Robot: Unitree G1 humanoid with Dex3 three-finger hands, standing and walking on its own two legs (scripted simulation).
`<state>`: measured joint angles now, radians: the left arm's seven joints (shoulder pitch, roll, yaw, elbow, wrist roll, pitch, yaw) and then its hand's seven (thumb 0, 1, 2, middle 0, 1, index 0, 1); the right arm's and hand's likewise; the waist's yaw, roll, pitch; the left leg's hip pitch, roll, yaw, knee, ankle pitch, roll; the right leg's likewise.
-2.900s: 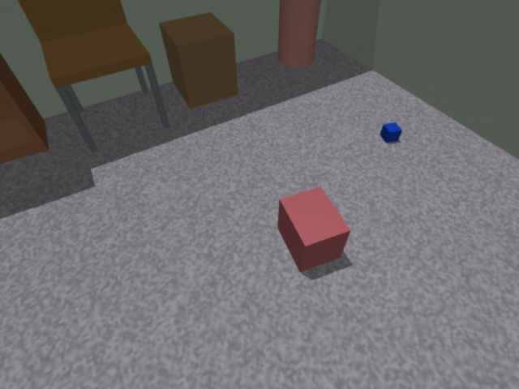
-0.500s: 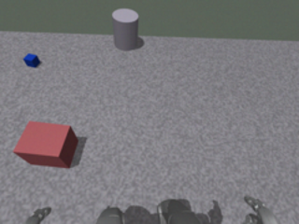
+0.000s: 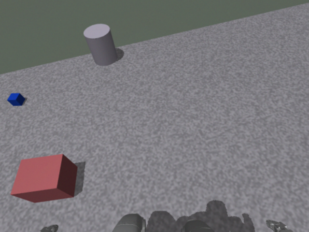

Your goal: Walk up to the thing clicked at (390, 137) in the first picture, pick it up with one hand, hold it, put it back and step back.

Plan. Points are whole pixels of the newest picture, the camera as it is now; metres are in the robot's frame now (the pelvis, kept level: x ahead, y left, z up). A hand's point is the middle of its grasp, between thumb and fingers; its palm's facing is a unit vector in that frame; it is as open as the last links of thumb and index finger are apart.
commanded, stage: walk up
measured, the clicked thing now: (16, 99) +1.16 +1.32 -0.71
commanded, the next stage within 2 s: stand in 1.34 s
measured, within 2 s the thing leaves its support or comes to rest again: neither
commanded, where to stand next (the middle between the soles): +0.05 +0.02 m, yaw -6 degrees
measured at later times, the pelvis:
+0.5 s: pelvis -0.01 +0.00 +0.00, yaw -5 degrees
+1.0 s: pelvis +0.00 +0.02 +0.03, yaw -8 degrees
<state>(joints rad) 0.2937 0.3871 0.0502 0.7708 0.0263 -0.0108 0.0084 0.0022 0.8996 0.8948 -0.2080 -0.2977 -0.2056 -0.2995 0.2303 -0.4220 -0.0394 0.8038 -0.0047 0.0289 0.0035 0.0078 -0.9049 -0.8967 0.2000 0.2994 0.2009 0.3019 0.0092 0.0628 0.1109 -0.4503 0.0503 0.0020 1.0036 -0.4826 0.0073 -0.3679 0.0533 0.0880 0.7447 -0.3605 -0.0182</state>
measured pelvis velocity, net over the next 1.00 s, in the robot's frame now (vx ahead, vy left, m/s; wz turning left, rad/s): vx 0.00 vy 0.02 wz -0.14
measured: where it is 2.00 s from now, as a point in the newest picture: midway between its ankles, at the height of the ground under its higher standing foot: outside the picture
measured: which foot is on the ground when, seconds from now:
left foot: up 0.00-0.06, down 0.08-1.00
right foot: down 0.00-0.12, up 0.14-0.34, down 0.36-1.00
